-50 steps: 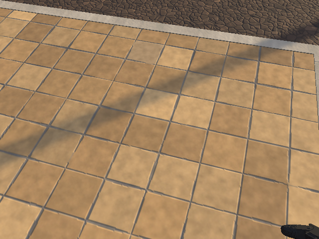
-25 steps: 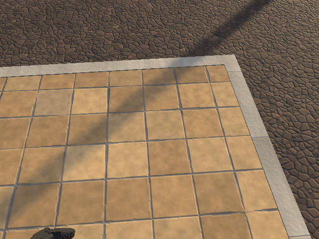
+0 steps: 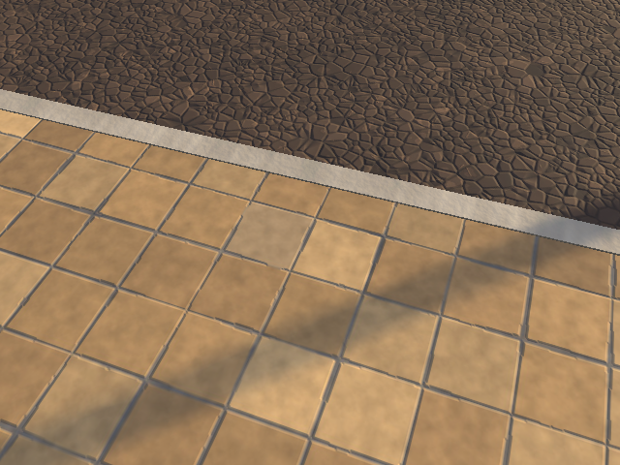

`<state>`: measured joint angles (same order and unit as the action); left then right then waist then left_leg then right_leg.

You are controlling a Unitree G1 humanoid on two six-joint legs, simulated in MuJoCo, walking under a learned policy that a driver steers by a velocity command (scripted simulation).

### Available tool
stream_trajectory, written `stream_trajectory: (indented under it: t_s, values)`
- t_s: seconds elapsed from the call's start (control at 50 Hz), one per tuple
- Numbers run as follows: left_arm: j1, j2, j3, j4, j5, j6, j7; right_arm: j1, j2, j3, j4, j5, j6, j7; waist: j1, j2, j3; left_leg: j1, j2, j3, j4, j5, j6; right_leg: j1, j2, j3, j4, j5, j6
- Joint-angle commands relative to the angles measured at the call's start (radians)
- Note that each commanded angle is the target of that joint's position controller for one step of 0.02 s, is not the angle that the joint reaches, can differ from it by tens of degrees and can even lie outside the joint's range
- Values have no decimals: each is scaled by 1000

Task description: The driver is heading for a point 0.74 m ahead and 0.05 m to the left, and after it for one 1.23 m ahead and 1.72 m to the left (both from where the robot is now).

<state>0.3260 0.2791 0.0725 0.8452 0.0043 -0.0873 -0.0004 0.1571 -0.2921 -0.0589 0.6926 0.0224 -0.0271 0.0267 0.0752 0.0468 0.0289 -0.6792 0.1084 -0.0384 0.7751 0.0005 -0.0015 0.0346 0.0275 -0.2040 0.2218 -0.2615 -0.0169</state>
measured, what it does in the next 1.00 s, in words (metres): walks ahead: left foot, then right foot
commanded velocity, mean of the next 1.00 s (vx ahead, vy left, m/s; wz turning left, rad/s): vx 0.50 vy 0.00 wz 0.07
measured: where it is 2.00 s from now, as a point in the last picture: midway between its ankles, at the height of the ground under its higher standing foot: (297, 264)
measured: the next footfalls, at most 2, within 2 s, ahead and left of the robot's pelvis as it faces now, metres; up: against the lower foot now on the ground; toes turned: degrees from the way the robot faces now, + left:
left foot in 0.14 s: +0.25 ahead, +0.14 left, +0.00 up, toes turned +8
right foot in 0.70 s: +0.59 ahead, -0.02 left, +0.00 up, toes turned +6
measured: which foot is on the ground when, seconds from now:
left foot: up 0.00-0.12, down 0.14-0.72, up 0.74-1.00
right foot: down 0.00-0.16, up 0.18-0.68, down 0.70-1.00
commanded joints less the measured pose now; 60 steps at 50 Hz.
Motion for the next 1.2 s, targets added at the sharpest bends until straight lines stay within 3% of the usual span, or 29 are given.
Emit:
stream_trajectory:
  t_s: [0.02, 0.06, 0.1, 0.14, 0.16, 0.18, 0.2, 0.22, 0.24, 0.26, 0.28, 0.34, 0.48, 0.58, 0.64, 0.68, 0.7, 0.72, 0.74, 0.76, 0.78, 0.8, 0.82, 0.84, 0.9, 0.98, 1.04, 1.14, 1.2]
  values:
    - [-33, 177, 42, -52, -16, 0, 7, -108, -31, 2, -111, 1, -11, 22, -2, -75, 81, -20, 6, 31, -94, 5, 29, -11, -311, 70, -78, 350, -142]
    - [-24, 195, 48, -42, -25, 15, 8, -129, -46, -3, -137, 0, -9, 32, -10, -85, 74, -1, -19, 67, -129, -70, 58, 47, -324, 42, -19, 475, -123]
    - [-34, 227, 57, -45, -33, 29, 13, -76, -81, -23, -143, -3, -1, 34, -58, -123, 9, 126, -87, 128, -133, -174, 98, 75, -319, 9, 129, 808, -100]
    - [-51, 221, 51, -53, -38, 41, 20, 191, -169, -77, -80, 1, 8, 18, -209, -100, -141, 514, -176, 147, -208, -146, 164, -51, -263, -35, 509, 887, -51]
    - [-12, 147, 23, -74, -1, 32, 19, 311, -261, -105, -54, 8, 20, -6, -227, 76, -226, 810, -10, -121, -223, -108, 229, -330, -201, -34, 838, 387, -2]
    - [32, 51, -12, -133, 9, 2, 6, 239, -324, -104, -92, 9, 5, -3, -119, 264, -347, 1059, 208, -724, -403, -352, 431, -717, 19, 134, 1160, -323, 48]
    - [-81, 155, 8, -141, -24, -31, -7, 250, -226, -75, -107, 1, -12, 8, -197, 92, -363, 1049, 222, -756, -498, -410, 392, -814, -29, 309, 1201, -292, 25]
    - [-149, 168, 11, -169, -51, -47, -13, 226, -186, -62, -98, -9, -26, 10, -185, 54, -228, 937, 192, -614, -499, -349, 349, -853, -64, 295, 1156, -206, 2]
    - [-151, 147, 6, -164, -36, -52, -5, 166, -167, -56, -98, -8, -34, 10, -132, -44, -137, 783, 147, -496, -496, -222, 318, -811, -109, 293, 1062, -129, -1]
    - [-141, 154, 11, -152, -10, -47, 2, 110, -134, -47, -107, -11, -36, 5, -97, -43, -106, 678, 109, -408, -501, -116, 298, -745, -140, 297, 973, -83, 6]
    - [-120, 155, 14, -146, -3, -36, 0, 80, -125, -41, -123, -22, -37, 0, -69, -13, -91, 602, 84, -369, -521, -48, 293, -684, -153, 301, 941, -51, 15]
    - [-84, 118, 7, -121, 7, -5, -2, 78, -119, -35, -106, -22, -47, -14, -50, -12, -83, 515, 63, -254, -560, 116, 298, -642, -153, 262, 839, 30, 60]
    - [-280, 72, -21, -155, -18, -5, -20, 156, -145, -30, -23, -25, -58, -27, -147, 19, 5, 528, 37, -79, -621, 7, 214, -638, -133, 223, 443, 431, 54]
    - [-355, 81, -23, -195, -29, -10, -51, 197, -154, -37, 40, -23, -49, -26, -173, 0, 58, 727, 120, -50, -590, 59, 204, -744, -105, 237, 345, 337, -4]
    - [-320, 92, -18, -206, -24, -11, -68, 177, -171, -44, 50, -18, -32, -37, -138, 18, 25, 805, 137, -8, -490, 338, 170, -693, -62, 202, 322, 201, -51]
    - [-163, 143, 12, -174, -17, -4, -63, 145, -187, -47, 40, -20, -17, -48, -48, 35, -94, 791, 98, 49, -267, 690, 133, -454, 18, 131, 315, 159, -93]
    - [-21, 192, 37, -144, -17, -1, -53, 140, -174, -39, 29, -23, -13, -57, 23, 5, -179, 670, 58, 88, -52, 658, 94, -218, 14, 174, 302, 212, -131]
    - [104, 298, 64, -140, -13, 5, -40, 215, -107, -13, -13, -42, -30, -57, 21, -179, -317, 311, -52, 121, 333, 236, 24, 162, -230, 576, 302, 204, -279]
    - [115, 260, 53, -136, -32, 4, -42, 236, -57, 9, -12, -45, -59, -41, 0, -307, -410, 27, -219, -5, 571, -545, -19, 359, -363, 1012, 136, 62, -406]
    - [95, 198, 34, -140, -33, 7, -38, 166, -134, -6, -27, -10, -89, -21, 36, -212, -330, -87, -144, -106, 620, -515, 4, 326, -338, 941, 94, -69, -352]
    - [47, 174, 29, -155, -26, 11, -32, 83, -141, -4, -53, 10, -105, -13, 32, -139, -214, -109, -97, -87, 575, -438, 19, 198, -303, 809, 81, -65, -312]
    - [-10, 160, 23, -166, -20, 14, -30, 42, -134, -3, -64, -6, -113, -15, -6, -50, -115, -87, -60, -69, 470, -382, 20, 40, -265, 718, 59, 21, -286]
    - [-50, 134, 13, -179, -14, 13, -26, 33, -143, -12, -64, -31, -108, -21, -36, -40, -76, -29, -31, -65, 383, -340, 12, -62, -231, 654, 36, 119, -271]
    - [-72, 134, 11, -193, -7, 16, -23, 49, -135, -13, -68, -38, -100, -22, -63, -73, -60, 21, -25, -62, 348, -320, -1, -131, -209, 631, 15, 188, -275]
    - [-81, 134, 6, -181, -5, 8, -12, 113, -94, -1, -37, -34, -70, -24, -87, -104, -58, 62, 0, -13, 243, -247, -46, -223, -194, 487, -21, 379, -278]
    - [-46, 152, 4, -144, -8, 1, -6, -7, -60, 13, -56, -23, -64, -25, -33, -108, -21, 77, 1, 16, -13, 39, -45, -245, -142, 335, -51, 390, -213]
    - [-1, 168, 3, -110, -9, -1, -6, -93, -49, 18, -75, -8, -74, -11, 14, -102, 1, 103, -23, 30, -153, 186, -20, -195, -166, 310, -73, 307, -191]
    - [28, 180, 10, -63, -8, 22, -3, -159, -57, 13, -117, -1, -77, 22, 23, -87, 32, -13, -55, 14, -234, 34, 42, 45, -252, 288, 2, 439, -170]
    - [-7, 205, 19, -71, -8, 41, 11, -49, -98, -8, -108, -10, -71, 31, -53, -122, -58, 147, -130, 82, -234, -113, 94, 100, -246, 239, 190, 894, -132]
